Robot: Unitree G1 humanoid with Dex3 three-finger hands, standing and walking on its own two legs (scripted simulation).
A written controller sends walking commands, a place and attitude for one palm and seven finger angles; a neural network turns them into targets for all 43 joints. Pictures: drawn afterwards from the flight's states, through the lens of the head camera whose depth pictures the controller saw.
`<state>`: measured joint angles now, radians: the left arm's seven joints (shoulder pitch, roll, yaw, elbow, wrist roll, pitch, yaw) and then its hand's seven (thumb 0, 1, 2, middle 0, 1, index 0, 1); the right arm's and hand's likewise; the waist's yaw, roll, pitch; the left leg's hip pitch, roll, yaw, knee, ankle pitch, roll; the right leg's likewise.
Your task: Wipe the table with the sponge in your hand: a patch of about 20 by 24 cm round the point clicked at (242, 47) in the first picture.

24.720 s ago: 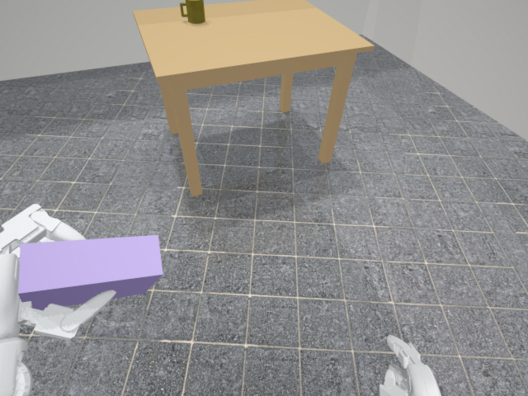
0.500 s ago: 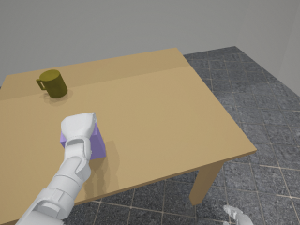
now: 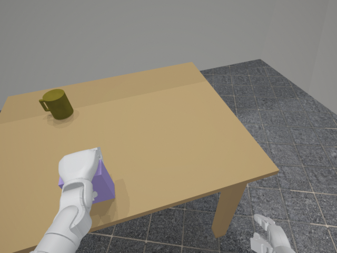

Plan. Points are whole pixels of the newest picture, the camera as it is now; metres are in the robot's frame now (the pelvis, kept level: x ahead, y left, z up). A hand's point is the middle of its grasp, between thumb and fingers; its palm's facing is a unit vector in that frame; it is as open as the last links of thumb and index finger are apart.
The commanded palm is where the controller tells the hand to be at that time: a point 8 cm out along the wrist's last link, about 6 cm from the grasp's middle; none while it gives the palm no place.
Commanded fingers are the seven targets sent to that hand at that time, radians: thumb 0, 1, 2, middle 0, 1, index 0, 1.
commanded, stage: wipe back along the middle lane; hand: left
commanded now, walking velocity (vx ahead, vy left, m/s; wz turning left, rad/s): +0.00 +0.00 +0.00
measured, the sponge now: (92, 188) +0.29 +0.25 -0.03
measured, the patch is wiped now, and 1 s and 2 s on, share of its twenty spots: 0.85 0.85 0.90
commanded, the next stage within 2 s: slide across to the third lane in 0.10 s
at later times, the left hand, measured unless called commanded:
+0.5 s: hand (92, 187) +0.26 +0.22 +0.03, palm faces -0.05 -0.07 -1.00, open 9.3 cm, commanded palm +0.24 +0.19 +0.07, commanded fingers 0.00 0.10 1.30 -1.20 -1.60 -1.20 -1.60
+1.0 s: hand (117, 180) +0.29 +0.17 +0.03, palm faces -0.03 -0.06 -1.00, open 9.4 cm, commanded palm +0.25 +0.15 +0.07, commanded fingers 0.00 0.10 1.30 -1.20 -1.60 -1.20 -1.60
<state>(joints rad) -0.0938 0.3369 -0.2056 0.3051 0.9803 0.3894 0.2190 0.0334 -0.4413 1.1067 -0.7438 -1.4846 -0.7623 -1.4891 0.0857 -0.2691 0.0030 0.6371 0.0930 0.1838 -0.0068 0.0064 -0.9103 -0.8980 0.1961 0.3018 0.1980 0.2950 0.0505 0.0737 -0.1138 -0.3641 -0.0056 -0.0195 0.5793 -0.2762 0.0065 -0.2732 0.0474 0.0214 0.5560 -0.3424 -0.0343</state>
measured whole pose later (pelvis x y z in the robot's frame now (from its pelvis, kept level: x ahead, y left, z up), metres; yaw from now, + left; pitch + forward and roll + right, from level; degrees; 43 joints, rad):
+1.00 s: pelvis -0.03 -0.01 +0.00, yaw +1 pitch +1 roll +0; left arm -0.29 0.19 -0.42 0.46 0.98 0.47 0.25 0.00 -0.46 1.10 -0.78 -1.45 -0.81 -1.42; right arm 0.04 -0.23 0.00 0.70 0.09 0.18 0.01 0.01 -0.91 -0.90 0.20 0.30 0.20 0.30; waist 0.08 0.09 -0.10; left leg -0.38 -0.01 -0.04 0.59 -0.23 0.00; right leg -0.30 0.04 0.00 0.61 -0.33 -0.04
